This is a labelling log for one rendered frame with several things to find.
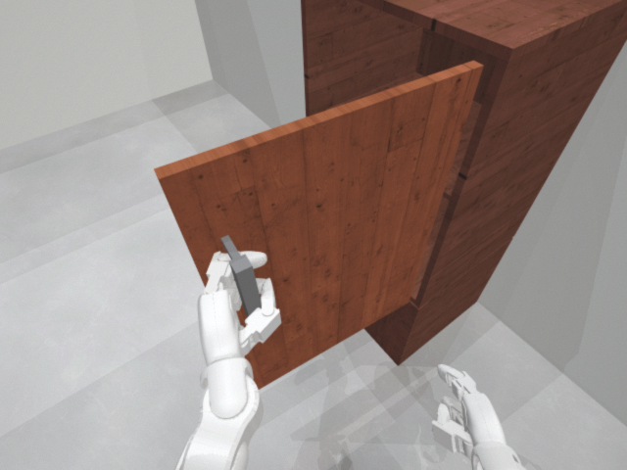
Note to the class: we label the robot left hand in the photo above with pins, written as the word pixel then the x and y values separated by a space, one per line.
pixel 218 319

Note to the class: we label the cupboard door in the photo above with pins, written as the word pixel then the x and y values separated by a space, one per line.
pixel 341 202

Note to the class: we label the left robot forearm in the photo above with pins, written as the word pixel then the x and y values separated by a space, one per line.
pixel 231 411

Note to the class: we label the handle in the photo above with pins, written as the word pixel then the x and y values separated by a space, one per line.
pixel 244 276

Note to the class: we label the right robot forearm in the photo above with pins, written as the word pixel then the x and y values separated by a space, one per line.
pixel 494 456

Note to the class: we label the robot right hand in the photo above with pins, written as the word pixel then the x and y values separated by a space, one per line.
pixel 477 420

